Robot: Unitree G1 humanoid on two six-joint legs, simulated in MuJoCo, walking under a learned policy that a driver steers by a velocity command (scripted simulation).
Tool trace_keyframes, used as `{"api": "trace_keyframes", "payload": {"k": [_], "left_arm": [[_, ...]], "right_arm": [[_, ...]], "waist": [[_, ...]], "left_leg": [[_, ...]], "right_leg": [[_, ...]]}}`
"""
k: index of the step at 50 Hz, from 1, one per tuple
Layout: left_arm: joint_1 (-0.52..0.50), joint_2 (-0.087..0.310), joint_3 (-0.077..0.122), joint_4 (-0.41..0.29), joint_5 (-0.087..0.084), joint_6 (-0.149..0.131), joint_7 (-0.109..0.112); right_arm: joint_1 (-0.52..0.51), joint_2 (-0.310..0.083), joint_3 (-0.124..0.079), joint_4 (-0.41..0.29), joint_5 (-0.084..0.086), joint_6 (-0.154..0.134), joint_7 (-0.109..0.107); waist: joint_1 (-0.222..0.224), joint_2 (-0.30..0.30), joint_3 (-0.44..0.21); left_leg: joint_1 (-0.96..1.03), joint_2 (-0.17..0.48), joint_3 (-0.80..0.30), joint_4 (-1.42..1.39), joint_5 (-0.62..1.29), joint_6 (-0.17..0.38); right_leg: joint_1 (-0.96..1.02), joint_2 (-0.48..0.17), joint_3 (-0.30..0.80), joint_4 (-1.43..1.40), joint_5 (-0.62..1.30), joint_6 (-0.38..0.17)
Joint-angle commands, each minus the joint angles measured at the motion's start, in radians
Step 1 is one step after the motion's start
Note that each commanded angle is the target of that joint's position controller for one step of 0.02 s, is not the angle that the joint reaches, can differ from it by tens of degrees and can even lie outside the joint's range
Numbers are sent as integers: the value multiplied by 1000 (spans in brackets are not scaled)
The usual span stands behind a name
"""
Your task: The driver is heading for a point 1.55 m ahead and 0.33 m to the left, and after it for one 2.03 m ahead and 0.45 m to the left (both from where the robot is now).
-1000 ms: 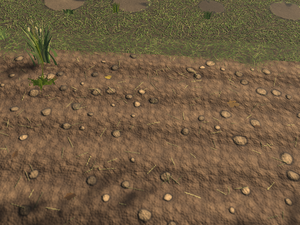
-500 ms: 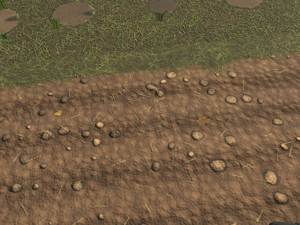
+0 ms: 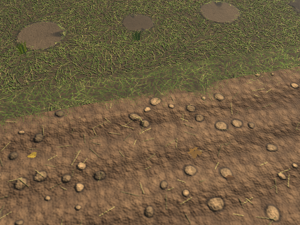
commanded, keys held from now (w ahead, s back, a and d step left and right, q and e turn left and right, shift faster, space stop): no key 1.00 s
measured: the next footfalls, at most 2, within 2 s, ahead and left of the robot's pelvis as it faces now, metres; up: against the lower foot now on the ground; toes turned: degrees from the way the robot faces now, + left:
right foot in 0.06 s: +0.09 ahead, -0.16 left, +0.00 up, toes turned +1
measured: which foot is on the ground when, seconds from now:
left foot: down 0.00-1.00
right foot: up 0.00-0.04, down 0.06-1.00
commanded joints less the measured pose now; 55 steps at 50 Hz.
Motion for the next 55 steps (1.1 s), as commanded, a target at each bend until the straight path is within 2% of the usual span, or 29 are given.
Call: {"api": "trace_keyframes", "payload": {"k": [1, 2, 3, 4, 5, 6, 7, 8, 9, 13, 22, 37, 55], "left_arm": [[84, 66, 17, -1, 7, 8, 3], [69, 67, 17, 0, 16, 6, 3], [59, 82, 17, -4, 25, 2, 4], [62, 115, 20, -6, 23, -2, 8], [46, 169, 35, 12, 4, -1, 8], [50, 124, 31, 23, -1, -5, 1], [45, 92, 22, 32, 6, -12, -1], [26, 88, 19, 36, 9, -19, -3], [17, 85, 18, 41, 9, -27, -6], [27, 90, 16, 74, 1, -38, -6], [26, 86, 7, 129, 0, -29, -2], [28, 67, -7, 187, 3, -16, 2], [87, 46, -25, 224, 3, -20, 6]], "right_arm": [[-84, -148, -24, -58, 12, 3, -12], [-71, -133, -18, -49, 15, 6, -12], [-38, -117, -12, -33, 12, 6, -11], [-8, -111, -9, -26, 3, 3, -8], [45, -117, -16, -18, 7, 5, -9], [13, -126, -16, -15, 6, 11, -16], [-6, -122, -16, -18, 9, 17, -21], [-7, -108, -13, -15, 10, 23, -26], [1, -112, -14, -9, 6, 28, -30], [1, -117, -17, 7, 10, 34, -31], [7, -122, -20, 48, 16, 50, -37], [34, -115, -15, 100, 16, 55, -47], [94, -88, -5, 129, 17, 51, -49]], "waist": [[51, 125, -109], [52, 114, -80], [47, 91, -60], [26, 49, -60], [-24, -41, -46], [8, -35, -32], [9, -38, -30], [2, -53, -30], [0, -57, -39], [4, -25, -71], [10, 21, -66], [14, 23, -19], [14, 30, 8]], "left_leg": [[-59, 230, -181, -150, -93, 114], [-77, 209, -183, -147, -192, 85], [-90, 189, -185, -137, -252, 48], [-111, 156, -167, -100, -272, 18], [-101, 94, -109, -101, -258, -6], [-37, 78, -73, -66, -220, -21], [-6, 77, -63, -41, -181, -24], [15, 77, -57, -21, -130, -23], [28, 72, -49, -3, -85, -23], [70, 79, -48, 31, 34, -19], [96, 84, -47, 51, 90, -30], [75, 87, -53, 23, 1, -36], [50, 85, -59, -6, -88, -34]], "right_leg": [[235, 14, -39, -138, 108, -17], [262, 13, -39, -205, 138, -29], [288, -19, -3, -255, 190, -44], [325, -65, 31, -256, 245, -65], [281, -51, 21, -230, 160, -83], [207, -25, 11, -253, 66, -75], [181, -22, 11, -271, 64, -64], [175, -19, 10, -274, 115, -53], [184, -17, 7, -268, 155, -49], [215, -10, -2, -236, 256, -54], [232, 6, -20, -222, 291, -60], [221, 27, -41, -251, 179, -50], [190, 35, -52, -269, 96, -43]]}}
Over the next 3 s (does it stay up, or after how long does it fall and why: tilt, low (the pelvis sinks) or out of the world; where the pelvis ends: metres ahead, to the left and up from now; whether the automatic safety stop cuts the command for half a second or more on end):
stays up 0.49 0.03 0.00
